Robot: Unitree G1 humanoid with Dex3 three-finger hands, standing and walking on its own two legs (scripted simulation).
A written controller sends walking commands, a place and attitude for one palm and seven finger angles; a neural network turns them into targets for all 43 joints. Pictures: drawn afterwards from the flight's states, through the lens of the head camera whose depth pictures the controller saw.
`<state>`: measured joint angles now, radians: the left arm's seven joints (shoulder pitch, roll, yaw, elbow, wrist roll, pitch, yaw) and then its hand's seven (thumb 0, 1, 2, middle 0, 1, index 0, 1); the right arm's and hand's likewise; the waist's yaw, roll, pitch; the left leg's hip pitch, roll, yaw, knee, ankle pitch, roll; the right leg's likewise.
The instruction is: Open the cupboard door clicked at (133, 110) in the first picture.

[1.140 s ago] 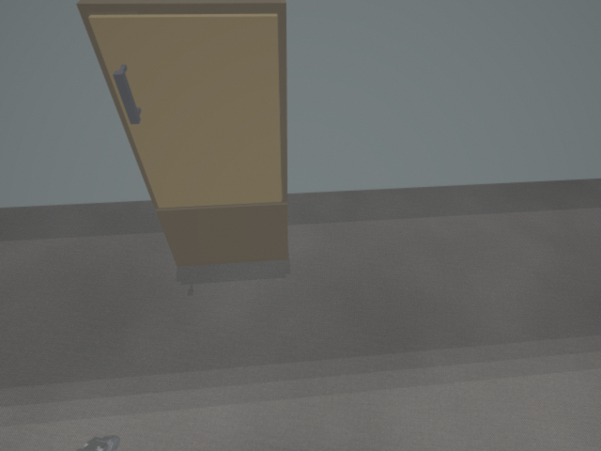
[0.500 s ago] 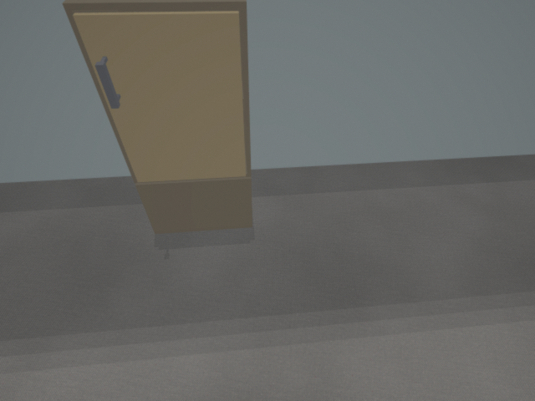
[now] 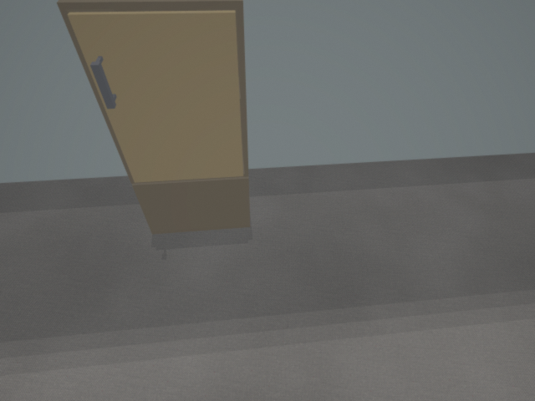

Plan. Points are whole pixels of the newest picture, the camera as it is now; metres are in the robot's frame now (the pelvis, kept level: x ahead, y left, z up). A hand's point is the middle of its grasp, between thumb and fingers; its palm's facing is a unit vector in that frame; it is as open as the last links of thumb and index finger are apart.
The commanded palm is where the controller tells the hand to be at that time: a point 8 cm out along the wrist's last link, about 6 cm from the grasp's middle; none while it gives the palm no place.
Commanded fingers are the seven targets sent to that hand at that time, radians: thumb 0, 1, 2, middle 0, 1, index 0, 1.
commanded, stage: look at it before walking up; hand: left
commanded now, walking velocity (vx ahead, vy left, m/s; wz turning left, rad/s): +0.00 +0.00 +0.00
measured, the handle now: (105, 82) +0.90 +0.51 +0.01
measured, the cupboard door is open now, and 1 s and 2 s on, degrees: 0 0 0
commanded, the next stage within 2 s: walk to a spot facing it in 0.40 s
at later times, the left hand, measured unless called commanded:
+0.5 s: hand out of the picture +0.08 +0.25 -0.15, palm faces -0.03 -0.94 -0.34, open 7.4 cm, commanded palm none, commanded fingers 0.00 0.90 0.90 -0.20 -0.30 -0.20 -0.30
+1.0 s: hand out of the picture +0.00 +0.26 -0.20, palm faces +0.22 -0.95 -0.21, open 7.4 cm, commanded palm none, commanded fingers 0.00 0.90 0.90 -0.20 -0.30 -0.20 -0.30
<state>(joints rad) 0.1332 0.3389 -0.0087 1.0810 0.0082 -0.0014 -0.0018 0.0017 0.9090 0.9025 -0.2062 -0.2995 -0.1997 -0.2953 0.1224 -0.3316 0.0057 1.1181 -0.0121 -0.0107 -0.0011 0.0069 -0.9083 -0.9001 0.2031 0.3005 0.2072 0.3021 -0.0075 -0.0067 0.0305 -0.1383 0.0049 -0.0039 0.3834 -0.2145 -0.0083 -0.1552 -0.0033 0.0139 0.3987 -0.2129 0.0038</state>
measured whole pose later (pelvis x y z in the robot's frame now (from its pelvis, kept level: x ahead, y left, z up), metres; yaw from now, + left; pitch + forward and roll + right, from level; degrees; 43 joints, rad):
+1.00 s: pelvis -0.02 +0.05 -0.02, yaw +14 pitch -1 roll -1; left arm 0.17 0.26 0.04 0.96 0.01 0.08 0.02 0.00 0.91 0.90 -0.21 -0.30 -0.20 -0.30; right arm 0.24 -0.19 -0.03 0.99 -0.02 0.03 0.01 0.01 -0.91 -0.90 0.20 0.30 0.21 0.30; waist -0.03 -0.06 0.09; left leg -0.33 -0.02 0.05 0.67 -0.33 0.07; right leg -0.42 -0.10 -0.04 1.02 -0.51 0.06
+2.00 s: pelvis +0.00 +0.02 -0.01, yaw +50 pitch +1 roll +0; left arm 0.36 0.18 0.03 0.96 0.03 -0.01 0.01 0.00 0.91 0.90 -0.21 -0.30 -0.20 -0.30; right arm 0.14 -0.24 -0.06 0.96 -0.03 0.08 0.04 0.01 -0.91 -0.90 0.20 0.30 0.20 0.30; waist 0.03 -0.01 0.08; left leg -0.39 0.05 0.09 0.83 -0.42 -0.04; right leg -0.12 -0.13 -0.30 0.53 -0.40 0.02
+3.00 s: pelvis +0.11 +0.26 -0.01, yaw +44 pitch +1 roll +1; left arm 0.25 0.18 0.07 0.96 0.02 0.02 -0.01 0.00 0.91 0.90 -0.21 -0.30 -0.20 -0.30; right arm 0.11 -0.20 -0.05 0.95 -0.02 0.04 -0.02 0.00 -0.91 -0.90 0.20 0.30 0.20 0.30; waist 0.04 0.01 0.05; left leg -0.42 0.05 -0.03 0.85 -0.39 -0.07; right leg -0.34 0.09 0.08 0.46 -0.13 -0.06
